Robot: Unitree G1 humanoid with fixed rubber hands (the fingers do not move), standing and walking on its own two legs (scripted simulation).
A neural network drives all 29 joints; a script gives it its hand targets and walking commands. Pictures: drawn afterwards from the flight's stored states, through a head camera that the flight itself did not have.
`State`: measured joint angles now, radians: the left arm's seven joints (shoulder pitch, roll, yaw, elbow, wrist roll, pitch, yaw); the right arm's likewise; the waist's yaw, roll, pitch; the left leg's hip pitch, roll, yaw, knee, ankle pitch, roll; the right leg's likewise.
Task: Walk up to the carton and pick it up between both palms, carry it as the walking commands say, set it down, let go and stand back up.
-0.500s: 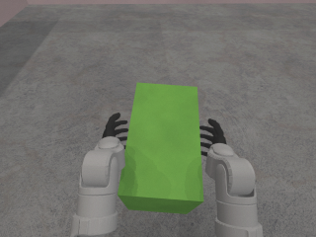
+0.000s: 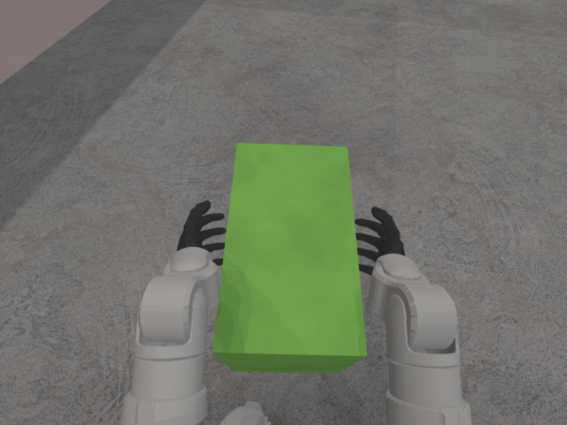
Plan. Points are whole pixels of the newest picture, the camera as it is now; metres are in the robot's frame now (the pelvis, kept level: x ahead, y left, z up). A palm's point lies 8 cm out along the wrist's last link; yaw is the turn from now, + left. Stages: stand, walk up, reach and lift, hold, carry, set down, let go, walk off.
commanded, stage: carry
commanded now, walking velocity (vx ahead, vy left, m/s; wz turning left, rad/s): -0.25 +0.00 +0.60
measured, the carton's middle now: (288, 262) +0.36 +0.01 +0.00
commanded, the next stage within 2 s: none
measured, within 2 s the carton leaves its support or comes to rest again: neither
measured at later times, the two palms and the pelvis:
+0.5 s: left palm out of the picture +0.10 +0.30 +0.08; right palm (220, 355) +0.20 +0.08 +0.10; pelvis -0.14 +0.06 +0.01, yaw +21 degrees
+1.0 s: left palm out of the picture -0.07 +0.26 +0.11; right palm out of the picture +0.06 +0.05 +0.10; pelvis -0.26 -0.01 +0.01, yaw +33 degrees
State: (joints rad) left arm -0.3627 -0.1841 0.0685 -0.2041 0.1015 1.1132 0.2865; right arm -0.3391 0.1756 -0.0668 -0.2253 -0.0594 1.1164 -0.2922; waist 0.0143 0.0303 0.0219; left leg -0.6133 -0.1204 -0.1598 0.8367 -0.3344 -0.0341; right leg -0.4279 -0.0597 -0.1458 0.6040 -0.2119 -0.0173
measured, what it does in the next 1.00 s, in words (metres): walks backwards, turning left: left foot, then right foot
